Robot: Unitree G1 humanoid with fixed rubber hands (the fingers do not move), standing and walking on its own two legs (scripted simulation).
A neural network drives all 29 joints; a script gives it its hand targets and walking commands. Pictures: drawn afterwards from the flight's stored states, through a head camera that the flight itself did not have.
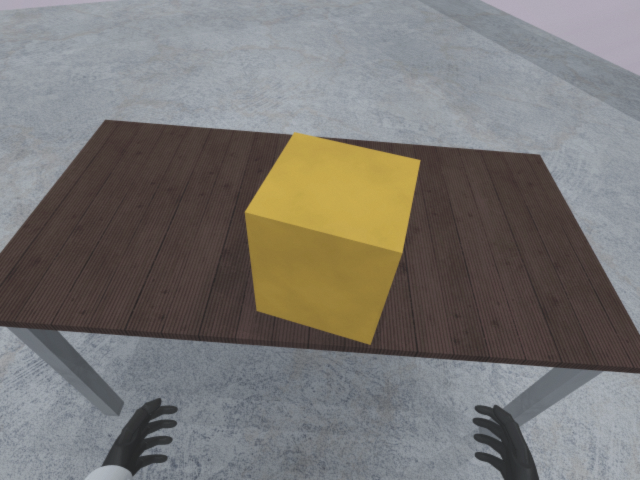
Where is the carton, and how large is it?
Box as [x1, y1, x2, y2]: [245, 132, 420, 344]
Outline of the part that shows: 294,132 245,211 256,309 258,311 370,344 402,252 420,160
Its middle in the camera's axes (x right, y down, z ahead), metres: +0.02 +0.01 +0.65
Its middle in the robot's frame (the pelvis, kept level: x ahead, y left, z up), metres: +0.47 +0.01 -0.01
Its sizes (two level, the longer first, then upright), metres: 0.210 0.200 0.250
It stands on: a table, 0.62 m high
